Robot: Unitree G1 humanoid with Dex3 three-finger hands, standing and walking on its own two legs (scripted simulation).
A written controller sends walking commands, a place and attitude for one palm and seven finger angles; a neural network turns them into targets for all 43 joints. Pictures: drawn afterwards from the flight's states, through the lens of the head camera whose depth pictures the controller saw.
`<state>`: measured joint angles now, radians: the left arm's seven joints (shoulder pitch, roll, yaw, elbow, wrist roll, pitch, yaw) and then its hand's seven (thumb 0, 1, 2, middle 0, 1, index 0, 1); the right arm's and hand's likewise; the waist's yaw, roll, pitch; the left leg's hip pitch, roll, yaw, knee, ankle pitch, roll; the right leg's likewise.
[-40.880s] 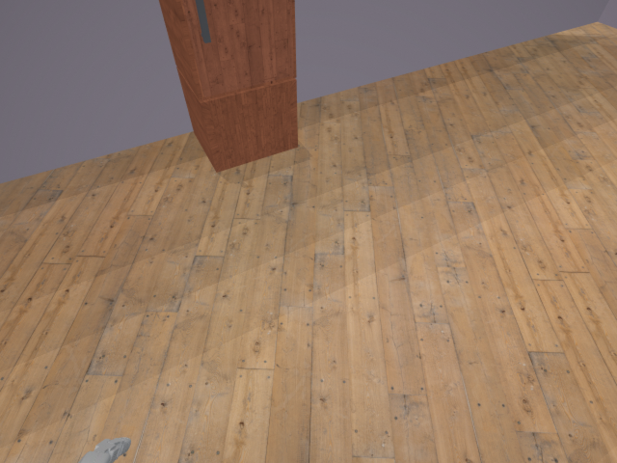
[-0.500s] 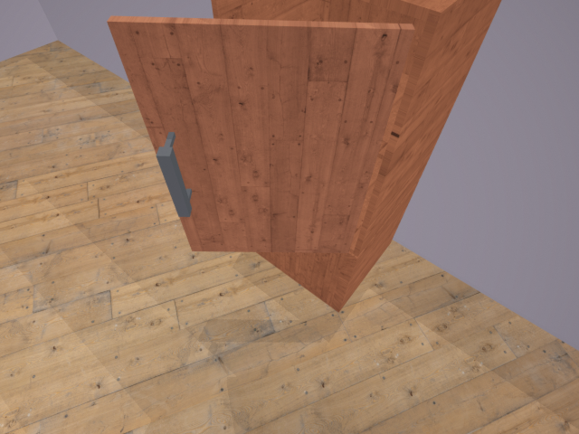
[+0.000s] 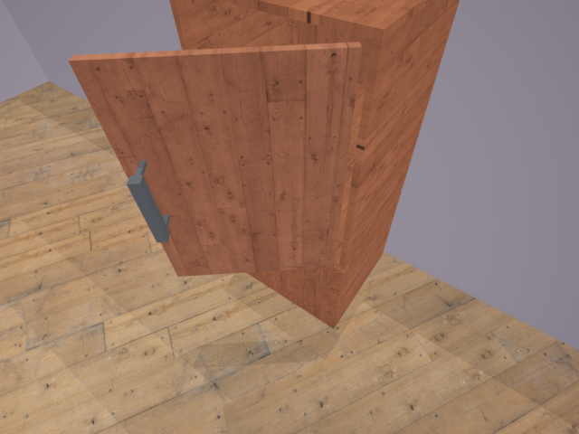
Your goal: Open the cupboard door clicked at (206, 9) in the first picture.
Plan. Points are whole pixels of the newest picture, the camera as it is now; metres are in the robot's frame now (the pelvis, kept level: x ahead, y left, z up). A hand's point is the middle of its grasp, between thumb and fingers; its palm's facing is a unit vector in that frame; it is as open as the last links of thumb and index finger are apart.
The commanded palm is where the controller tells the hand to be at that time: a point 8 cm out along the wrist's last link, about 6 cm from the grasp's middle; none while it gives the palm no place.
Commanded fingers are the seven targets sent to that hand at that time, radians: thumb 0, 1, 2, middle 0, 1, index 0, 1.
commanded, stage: come to a stop and stand still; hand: left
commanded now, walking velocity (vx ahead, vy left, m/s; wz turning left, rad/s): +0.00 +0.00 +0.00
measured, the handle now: (152, 203) +0.53 +0.29 -0.02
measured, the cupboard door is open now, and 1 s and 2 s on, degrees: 39 39 39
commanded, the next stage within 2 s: look again from close up in 0.54 s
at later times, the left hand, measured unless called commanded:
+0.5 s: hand out of the picture +0.02 +0.16 -0.17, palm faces +0.00 -0.98 -0.20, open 7.4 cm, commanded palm none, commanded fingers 0.00 0.90 0.90 -0.20 -0.30 -0.20 -0.30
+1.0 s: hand out of the picture +0.04 +0.19 -0.17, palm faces -0.01 -0.97 -0.23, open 7.4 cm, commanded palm none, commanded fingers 0.00 0.90 0.90 -0.20 -0.30 -0.20 -0.30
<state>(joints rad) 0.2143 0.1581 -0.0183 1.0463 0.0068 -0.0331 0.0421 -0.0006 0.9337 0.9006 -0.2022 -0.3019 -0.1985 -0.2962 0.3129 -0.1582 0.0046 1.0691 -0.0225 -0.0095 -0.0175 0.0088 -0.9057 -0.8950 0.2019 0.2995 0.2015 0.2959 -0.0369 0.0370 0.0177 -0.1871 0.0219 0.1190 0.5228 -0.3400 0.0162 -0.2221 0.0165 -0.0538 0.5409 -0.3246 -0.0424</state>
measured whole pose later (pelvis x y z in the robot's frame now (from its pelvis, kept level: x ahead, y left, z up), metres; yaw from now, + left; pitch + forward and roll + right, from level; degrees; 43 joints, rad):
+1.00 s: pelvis +0.01 +0.00 +0.01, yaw -1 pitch +0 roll +0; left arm 0.22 0.20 -0.01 1.10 0.01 -0.02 0.03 0.01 0.91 0.90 -0.20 -0.30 -0.20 -0.30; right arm 0.24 -0.17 0.01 1.15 -0.02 -0.02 -0.03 0.01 -0.90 -0.89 0.20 0.30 0.20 0.30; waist 0.00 -0.02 0.03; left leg -0.10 0.01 0.13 0.40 -0.30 0.02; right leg -0.15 0.02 -0.04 0.44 -0.29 -0.04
